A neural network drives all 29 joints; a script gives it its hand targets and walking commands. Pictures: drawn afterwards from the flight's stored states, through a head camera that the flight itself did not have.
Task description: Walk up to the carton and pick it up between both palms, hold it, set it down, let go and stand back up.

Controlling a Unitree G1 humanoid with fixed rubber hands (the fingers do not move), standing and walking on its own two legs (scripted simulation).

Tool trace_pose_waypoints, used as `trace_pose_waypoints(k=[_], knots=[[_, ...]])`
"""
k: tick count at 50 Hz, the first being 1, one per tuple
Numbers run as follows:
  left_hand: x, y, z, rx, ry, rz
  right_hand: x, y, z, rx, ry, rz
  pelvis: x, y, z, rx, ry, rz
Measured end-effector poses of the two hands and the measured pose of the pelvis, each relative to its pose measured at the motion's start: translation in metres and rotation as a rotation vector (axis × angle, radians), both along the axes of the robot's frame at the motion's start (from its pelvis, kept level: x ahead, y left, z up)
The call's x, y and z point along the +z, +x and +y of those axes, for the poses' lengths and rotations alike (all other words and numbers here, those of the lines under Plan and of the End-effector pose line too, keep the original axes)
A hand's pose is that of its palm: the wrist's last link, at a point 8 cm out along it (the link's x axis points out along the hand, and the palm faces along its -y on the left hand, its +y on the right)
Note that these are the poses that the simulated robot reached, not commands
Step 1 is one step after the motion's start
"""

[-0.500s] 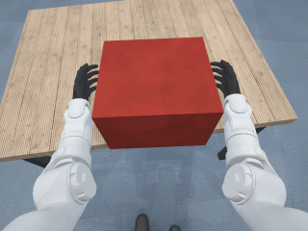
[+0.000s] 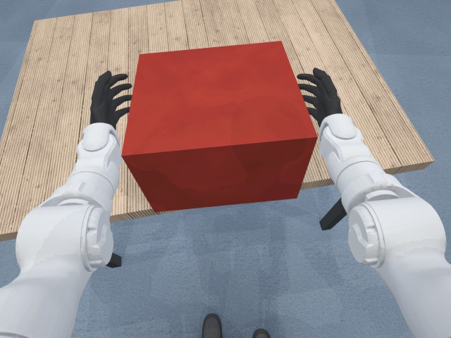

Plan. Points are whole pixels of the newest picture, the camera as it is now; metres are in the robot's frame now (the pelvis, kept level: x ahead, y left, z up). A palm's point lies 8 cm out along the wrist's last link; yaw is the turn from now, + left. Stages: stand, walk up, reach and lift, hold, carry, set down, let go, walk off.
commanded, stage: set down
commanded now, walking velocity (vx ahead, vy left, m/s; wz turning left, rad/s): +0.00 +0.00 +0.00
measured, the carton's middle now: (218, 126) +0.51 +0.06 +0.00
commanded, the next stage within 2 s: none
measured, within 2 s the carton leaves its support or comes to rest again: rests again in 0.06 s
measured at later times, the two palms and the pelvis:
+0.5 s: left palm (93, 112) +0.46 +0.27 +0.09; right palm (344, 110) +0.50 -0.16 +0.06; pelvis -0.03 +0.00 -0.02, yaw +1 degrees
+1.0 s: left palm (91, 142) +0.42 +0.28 +0.05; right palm (344, 132) +0.47 -0.17 +0.04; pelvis -0.03 +0.00 -0.02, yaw +2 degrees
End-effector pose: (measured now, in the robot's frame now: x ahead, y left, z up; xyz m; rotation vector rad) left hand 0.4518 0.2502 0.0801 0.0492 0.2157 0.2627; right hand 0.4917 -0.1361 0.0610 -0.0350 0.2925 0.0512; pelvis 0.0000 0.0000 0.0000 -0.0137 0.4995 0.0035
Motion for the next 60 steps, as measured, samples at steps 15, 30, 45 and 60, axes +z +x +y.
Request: trace_pose_waypoints(k=[15, 30, 45, 60], knots=[[-0.034, -0.009, 0.025, 0.053, -0.023, 0.008, -0.038, -0.011, -0.011, -0.009, 0.013, 0.022, -0.015, -0.026, -0.001, 0.013, -0.007, 0.107], [0.018, 0.011, 0.014, -0.012, 0.0, -0.039, 0.016, 0.004, -0.042, -0.058, 0.024, -0.005, -0.018, -0.029, 0.0, 0.018, -0.01, 0.081], [-0.032, -0.028, 0.031, -0.004, -0.017, -0.016, -0.022, -0.025, -0.045, -0.056, 0.017, 0.008, -0.017, -0.029, -0.004, 0.033, -0.015, 0.058], [-0.002, -0.016, 0.019, -0.041, -0.024, -0.042, 0.011, -0.016, -0.026, -0.065, 0.028, -0.011, -0.015, -0.029, 0.001, 0.043, -0.022, 0.042]])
